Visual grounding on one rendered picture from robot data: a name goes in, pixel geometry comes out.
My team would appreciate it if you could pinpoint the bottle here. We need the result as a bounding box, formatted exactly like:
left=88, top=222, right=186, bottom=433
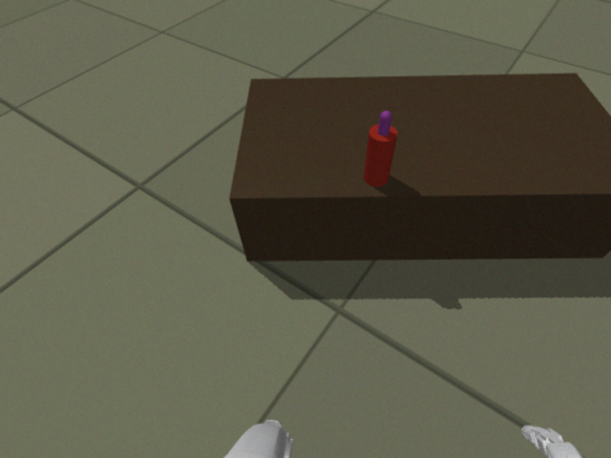
left=364, top=111, right=397, bottom=187

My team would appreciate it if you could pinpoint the right robot hand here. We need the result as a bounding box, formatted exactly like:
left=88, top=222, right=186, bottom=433
left=522, top=426, right=582, bottom=458

